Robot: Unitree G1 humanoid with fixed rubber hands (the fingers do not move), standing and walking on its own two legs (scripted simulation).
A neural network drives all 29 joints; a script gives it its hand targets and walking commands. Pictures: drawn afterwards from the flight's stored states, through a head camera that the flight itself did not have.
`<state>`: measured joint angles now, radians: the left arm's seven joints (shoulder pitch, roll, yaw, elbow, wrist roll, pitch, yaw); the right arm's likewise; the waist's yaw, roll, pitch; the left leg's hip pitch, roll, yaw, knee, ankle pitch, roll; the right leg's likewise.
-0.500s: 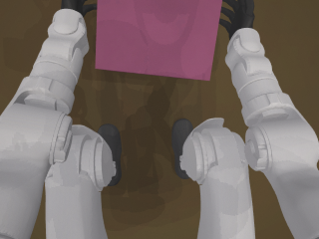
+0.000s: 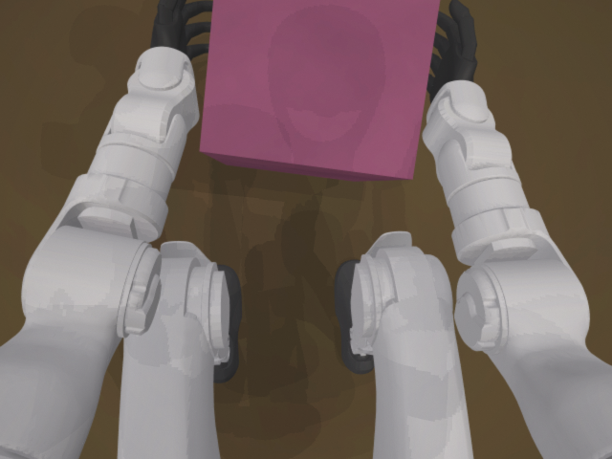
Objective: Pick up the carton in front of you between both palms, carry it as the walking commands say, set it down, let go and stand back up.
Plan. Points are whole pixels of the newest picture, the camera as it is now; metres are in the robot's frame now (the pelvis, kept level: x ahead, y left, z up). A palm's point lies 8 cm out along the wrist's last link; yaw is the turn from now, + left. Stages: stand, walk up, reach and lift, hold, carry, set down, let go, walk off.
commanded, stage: reach and lift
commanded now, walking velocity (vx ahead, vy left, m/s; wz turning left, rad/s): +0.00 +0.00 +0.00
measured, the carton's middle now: (307, 91) +0.51 -0.03 -0.19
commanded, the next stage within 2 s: none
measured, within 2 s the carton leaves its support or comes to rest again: neither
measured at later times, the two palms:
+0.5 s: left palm out of the picture +0.49 +0.11 +0.07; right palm (605, 46) +0.46 -0.19 +0.07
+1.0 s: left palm out of the picture +0.45 +0.13 +0.23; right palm out of the picture +0.43 -0.17 +0.23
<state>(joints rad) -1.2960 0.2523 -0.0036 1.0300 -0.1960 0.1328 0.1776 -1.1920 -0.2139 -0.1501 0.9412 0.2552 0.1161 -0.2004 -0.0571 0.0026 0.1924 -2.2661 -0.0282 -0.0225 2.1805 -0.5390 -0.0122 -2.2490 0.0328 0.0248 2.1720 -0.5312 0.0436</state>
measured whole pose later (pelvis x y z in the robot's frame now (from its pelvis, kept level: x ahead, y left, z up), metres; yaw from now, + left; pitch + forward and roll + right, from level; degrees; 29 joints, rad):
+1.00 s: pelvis +0.06 +0.00 +0.27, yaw +0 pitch +29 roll +0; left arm -0.58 -0.09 0.34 0.63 0.17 0.32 0.07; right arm -0.57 0.09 -0.39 0.61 -0.16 0.32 -0.05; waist -0.03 0.01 -0.24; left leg -1.32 -0.05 -0.05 1.30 -0.48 -0.01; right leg -1.32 0.05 0.05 1.30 -0.48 0.02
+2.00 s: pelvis +0.09 -0.01 +0.40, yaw -1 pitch -5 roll +0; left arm -0.35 -0.17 0.33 0.39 0.31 0.61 -0.02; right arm -0.36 0.17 -0.34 0.40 -0.31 0.60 0.02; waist 0.00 0.00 0.03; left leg -0.18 -0.03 -0.07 0.48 -0.22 0.00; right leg -0.18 0.03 0.07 0.48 -0.22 0.00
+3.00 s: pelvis +0.10 -0.01 +0.41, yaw -1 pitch -8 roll +0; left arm -0.27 -0.15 0.23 0.23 0.27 0.76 -0.01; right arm -0.29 0.16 -0.25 0.24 -0.27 0.75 0.01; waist 0.00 0.00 0.04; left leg -0.04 -0.02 -0.07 0.38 -0.19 0.00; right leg -0.05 0.02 0.07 0.38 -0.19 0.00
